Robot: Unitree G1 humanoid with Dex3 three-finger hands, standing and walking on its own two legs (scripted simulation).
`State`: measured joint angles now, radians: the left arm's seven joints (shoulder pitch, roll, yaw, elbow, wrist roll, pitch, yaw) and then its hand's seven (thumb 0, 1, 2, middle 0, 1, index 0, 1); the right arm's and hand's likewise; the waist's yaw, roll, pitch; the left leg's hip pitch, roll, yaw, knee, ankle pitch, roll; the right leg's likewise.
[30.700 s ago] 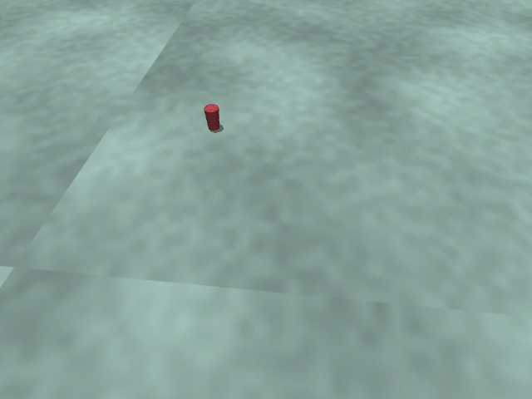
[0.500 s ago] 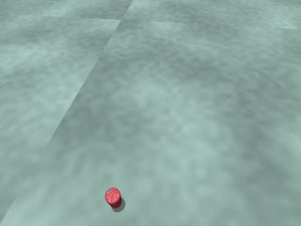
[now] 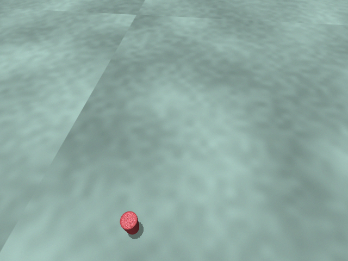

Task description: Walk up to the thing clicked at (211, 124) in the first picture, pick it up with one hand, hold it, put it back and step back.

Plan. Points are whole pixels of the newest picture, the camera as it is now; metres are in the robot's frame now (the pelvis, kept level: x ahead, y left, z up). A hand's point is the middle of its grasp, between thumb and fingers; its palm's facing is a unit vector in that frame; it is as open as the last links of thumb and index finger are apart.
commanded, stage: step back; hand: left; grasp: from the side
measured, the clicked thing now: (130, 224) +0.40 +0.24 -0.71
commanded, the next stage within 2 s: none
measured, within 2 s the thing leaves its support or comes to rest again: neither
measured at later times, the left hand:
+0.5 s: hand out of the picture +0.05 +0.30 -0.18, palm faces -0.10 -0.92 -0.37, open 7.4 cm
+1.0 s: hand out of the picture -0.07 +0.29 -0.17, palm faces -0.04 -0.92 -0.39, open 7.4 cm
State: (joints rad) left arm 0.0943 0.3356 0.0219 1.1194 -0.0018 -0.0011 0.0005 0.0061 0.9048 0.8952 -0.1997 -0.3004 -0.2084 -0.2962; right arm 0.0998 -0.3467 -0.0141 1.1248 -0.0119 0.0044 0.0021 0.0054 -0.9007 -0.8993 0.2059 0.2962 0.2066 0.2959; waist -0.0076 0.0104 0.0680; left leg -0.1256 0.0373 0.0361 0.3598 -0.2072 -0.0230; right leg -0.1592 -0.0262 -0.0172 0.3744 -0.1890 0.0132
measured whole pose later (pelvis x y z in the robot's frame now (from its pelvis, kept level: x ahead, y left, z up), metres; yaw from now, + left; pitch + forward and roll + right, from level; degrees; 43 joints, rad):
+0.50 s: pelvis -0.09 +0.04 -0.02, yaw -3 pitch -1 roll -1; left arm 0.07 0.40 0.06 0.87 0.02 0.06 0.02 0.01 0.91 0.90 -0.20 -0.30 -0.21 -0.30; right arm 0.16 -0.35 -0.06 0.90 -0.03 0.02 -0.02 0.01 -0.90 -0.90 0.21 0.30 0.21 0.30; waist -0.03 -0.04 0.21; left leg -0.32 0.01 0.02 0.62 -0.29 0.04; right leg -0.44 0.11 0.15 1.13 -0.53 0.02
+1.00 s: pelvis -0.22 +0.04 -0.03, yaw -1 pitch -3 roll +1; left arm 0.10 0.39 0.06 0.76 0.02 0.06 0.01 0.01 0.90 0.90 -0.20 -0.30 -0.21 -0.30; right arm 0.16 -0.39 -0.05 0.88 -0.03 0.03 -0.02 0.01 -0.90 -0.90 0.21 0.30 0.21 0.30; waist 0.01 -0.04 0.20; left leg -0.25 -0.06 -0.02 0.66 -0.35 0.02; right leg -0.40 -0.03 0.04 0.72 -0.29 0.00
